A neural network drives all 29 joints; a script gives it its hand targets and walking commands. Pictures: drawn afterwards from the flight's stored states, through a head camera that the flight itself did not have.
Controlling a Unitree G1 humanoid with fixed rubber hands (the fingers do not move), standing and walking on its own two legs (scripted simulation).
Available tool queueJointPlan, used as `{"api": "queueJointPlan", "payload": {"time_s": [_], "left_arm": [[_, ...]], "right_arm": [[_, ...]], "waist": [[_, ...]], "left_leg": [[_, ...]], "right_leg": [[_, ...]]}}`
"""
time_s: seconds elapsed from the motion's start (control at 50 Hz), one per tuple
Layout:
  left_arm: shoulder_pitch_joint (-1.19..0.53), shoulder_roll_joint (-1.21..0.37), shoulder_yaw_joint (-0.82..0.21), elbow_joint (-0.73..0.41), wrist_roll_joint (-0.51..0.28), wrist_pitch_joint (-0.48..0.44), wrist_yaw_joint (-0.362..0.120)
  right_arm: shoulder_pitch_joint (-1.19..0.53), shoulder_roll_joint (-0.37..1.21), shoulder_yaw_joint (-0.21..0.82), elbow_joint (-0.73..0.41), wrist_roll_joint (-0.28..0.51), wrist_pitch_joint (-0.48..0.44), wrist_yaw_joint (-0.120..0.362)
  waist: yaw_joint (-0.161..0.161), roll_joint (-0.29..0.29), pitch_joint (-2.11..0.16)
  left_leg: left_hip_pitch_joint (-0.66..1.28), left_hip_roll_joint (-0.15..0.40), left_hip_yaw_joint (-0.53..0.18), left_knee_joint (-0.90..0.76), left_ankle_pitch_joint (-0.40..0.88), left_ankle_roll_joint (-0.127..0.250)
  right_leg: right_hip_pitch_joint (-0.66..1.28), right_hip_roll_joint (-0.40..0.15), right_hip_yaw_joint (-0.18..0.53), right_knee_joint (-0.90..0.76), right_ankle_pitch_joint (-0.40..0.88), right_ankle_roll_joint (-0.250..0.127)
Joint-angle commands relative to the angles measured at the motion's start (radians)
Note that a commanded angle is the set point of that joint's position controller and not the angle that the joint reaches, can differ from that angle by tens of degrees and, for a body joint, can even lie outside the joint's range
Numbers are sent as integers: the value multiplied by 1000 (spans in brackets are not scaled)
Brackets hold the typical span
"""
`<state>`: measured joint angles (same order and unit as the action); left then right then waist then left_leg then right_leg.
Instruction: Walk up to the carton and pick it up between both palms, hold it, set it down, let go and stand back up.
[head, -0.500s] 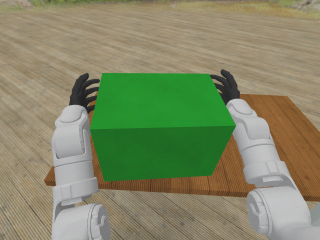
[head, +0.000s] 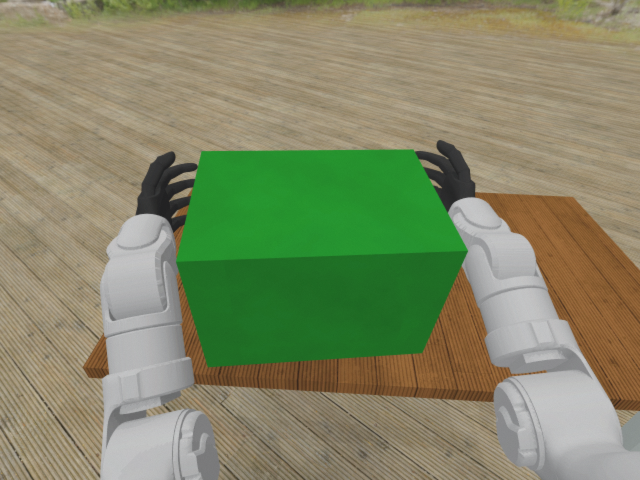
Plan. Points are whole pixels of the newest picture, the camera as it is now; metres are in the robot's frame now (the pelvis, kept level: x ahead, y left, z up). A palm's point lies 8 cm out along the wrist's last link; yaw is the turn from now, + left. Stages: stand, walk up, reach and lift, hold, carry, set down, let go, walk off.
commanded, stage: hold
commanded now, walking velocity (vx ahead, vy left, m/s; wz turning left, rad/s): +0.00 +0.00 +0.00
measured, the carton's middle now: (314, 254) +0.33 +0.00 +0.17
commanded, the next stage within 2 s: none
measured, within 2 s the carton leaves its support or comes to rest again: neither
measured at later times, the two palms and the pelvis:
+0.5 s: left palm (156, 221) +0.34 +0.18 +0.22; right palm (458, 211) +0.35 -0.18 +0.22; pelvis -0.01 +0.01 +0.00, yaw -1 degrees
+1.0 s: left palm (157, 218) +0.35 +0.18 +0.22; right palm (454, 202) +0.36 -0.17 +0.23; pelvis +0.00 +0.00 +0.00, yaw +0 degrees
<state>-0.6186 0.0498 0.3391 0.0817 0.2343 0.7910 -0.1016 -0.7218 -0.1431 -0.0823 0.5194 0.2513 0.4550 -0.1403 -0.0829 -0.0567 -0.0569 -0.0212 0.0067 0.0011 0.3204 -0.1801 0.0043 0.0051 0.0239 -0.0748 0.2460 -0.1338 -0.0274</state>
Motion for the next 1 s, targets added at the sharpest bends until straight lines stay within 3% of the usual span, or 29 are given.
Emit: {"api": "queueJointPlan", "payload": {"time_s": [0.0,0.14,0.34,0.4,0.52,0.64,0.78,0.84,0.9,0.98], "left_arm": [[-606,-444,-450,-136,-137,-42,-121],[-602,-443,-438,-114,-121,-34,-122],[-617,-460,-456,-121,-136,-41,-107],[-613,-457,-449,-88,-130,-38,-103],[-655,-465,-426,-32,-135,-43,-103],[-683,-454,-428,-26,-145,-62,-97],[-662,-442,-402,22,-130,-52,-114],[-653,-451,-417,-20,-137,-51,-118],[-646,-444,-436,-81,-144,-51,-118],[-603,-449,-443,-102,-132,-44,-121]], "right_arm": [[-687,553,395,-347,134,-29,98],[-674,547,384,-318,110,-25,111],[-698,535,374,-330,103,-42,127],[-707,522,351,-304,98,-43,134],[-747,535,326,-244,85,-45,150],[-781,563,338,-253,88,-55,137],[-740,541,320,-204,78,-39,124],[-738,547,337,-254,95,-37,117],[-721,555,378,-295,120,-33,105],[-678,544,385,-304,123,-24,102]], "waist": [[-17,82,-305],[-6,75,-227],[-6,76,-279],[1,92,-259],[15,61,-243],[10,49,-293],[-7,61,-241],[-12,80,-282],[-13,64,-324],[-14,87,-269]], "left_leg": [[-10,-48,11,-13,306,-44],[-40,-40,17,-39,232,-32],[-17,-30,15,-35,258,-39],[-25,-31,22,-42,209,-35],[-72,-29,21,-73,116,-16],[-63,-45,21,-56,143,-7],[-81,-46,24,-64,113,-15],[-62,-46,22,-49,181,-22],[-29,-55,20,-26,267,-29],[-21,-48,14,-21,287,-45]], "right_leg": [[179,24,36,24,311,40],[141,20,38,4,215,40],[133,32,27,6,188,27],[107,33,24,-3,119,25],[84,21,27,-14,33,23],[110,16,34,-8,102,33],[101,6,38,-13,79,30],[136,10,40,-1,160,35],[186,16,39,18,287,42],[164,22,36,16,268,42]]}}
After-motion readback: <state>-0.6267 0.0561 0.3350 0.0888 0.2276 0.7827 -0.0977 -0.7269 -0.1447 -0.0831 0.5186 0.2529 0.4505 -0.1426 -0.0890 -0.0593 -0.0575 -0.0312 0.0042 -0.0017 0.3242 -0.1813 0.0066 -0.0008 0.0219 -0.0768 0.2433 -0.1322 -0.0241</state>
